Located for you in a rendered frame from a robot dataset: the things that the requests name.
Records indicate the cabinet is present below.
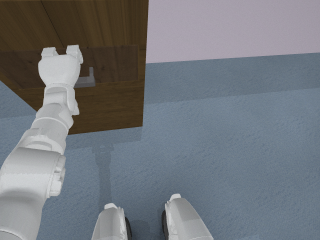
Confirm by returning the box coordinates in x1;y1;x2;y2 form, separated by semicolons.
0;0;149;135

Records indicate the drawer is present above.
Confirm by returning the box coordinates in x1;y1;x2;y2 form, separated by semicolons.
0;44;138;89

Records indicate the left robot hand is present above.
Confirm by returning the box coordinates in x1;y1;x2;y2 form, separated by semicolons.
38;44;83;115

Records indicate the robot left thigh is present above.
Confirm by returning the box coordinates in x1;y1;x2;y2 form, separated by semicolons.
91;206;127;240

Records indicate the handle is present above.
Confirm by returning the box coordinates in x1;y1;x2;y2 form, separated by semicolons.
73;67;96;88

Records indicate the robot left forearm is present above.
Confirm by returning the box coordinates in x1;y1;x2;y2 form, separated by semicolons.
0;83;75;192

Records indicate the left robot upper arm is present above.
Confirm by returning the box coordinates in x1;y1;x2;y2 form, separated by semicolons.
0;147;66;240

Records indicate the left robot shin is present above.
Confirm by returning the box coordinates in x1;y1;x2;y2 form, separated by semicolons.
104;203;128;240

